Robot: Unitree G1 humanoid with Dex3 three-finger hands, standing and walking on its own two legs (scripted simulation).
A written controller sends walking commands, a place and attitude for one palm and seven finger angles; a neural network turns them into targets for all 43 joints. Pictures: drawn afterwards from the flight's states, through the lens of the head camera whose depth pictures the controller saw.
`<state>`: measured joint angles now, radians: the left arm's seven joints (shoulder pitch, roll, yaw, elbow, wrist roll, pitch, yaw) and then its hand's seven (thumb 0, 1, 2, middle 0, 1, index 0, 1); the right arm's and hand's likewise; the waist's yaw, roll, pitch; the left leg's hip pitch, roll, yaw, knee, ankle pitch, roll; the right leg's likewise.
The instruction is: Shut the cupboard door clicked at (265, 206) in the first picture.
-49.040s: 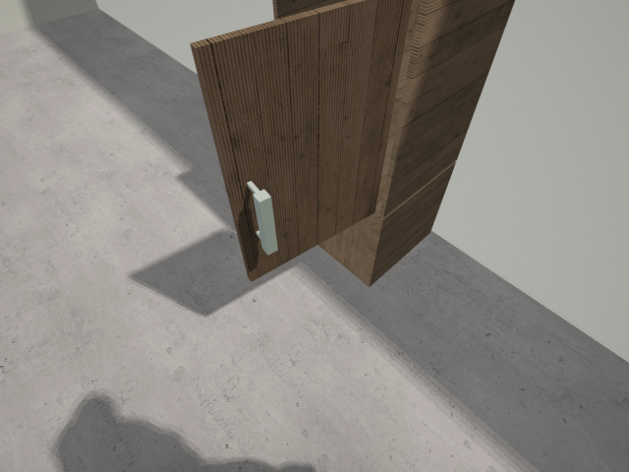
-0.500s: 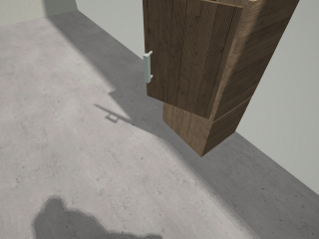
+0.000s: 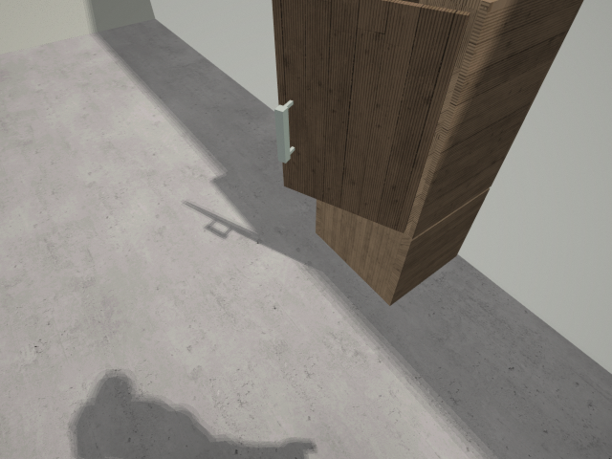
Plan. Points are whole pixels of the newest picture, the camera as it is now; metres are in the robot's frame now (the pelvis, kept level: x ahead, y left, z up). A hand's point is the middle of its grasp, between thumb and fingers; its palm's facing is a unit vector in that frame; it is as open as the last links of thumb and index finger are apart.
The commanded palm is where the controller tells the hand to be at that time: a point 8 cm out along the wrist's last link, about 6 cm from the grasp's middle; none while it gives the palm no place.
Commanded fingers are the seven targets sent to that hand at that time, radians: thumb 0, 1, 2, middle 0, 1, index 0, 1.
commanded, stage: walk to a spot facing it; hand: left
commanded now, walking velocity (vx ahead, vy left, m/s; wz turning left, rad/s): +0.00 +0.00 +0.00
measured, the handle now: (287, 131) +0.94 +0.11 -0.11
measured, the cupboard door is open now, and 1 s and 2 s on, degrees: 23 23 23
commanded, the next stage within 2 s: turn to face it in 1.96 s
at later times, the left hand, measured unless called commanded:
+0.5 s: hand out of the picture +0.00 +0.22 -0.21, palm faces +0.19 -0.96 -0.22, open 7.3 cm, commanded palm none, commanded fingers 0.00 0.90 0.90 -0.20 -0.30 -0.20 -0.30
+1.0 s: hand out of the picture -0.03 +0.21 -0.16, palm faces +0.45 -0.84 -0.30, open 7.3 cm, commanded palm none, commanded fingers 0.00 0.90 0.90 -0.20 -0.30 -0.20 -0.30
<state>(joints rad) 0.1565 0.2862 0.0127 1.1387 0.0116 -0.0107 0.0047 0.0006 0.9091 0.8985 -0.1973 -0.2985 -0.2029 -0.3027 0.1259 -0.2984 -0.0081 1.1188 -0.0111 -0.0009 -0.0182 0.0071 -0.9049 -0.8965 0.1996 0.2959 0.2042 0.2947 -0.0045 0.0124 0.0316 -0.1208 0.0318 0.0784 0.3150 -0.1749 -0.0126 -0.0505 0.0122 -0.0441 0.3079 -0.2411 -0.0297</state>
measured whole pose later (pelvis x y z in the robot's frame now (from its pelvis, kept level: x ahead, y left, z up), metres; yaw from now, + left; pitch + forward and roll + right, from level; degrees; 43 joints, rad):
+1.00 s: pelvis -0.01 -0.01 -0.01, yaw +29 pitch +1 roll +2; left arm 0.19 0.19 0.05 0.89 0.03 0.03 0.03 0.00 0.91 0.90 -0.20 -0.30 -0.20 -0.30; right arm 0.18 -0.27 -0.11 0.91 -0.02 0.08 0.02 0.01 -0.91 -0.90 0.20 0.30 0.20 0.29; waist -0.04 0.03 0.09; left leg -0.54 -0.02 -0.01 1.11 -0.42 -0.05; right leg -0.25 -0.08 -0.11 0.57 -0.33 -0.01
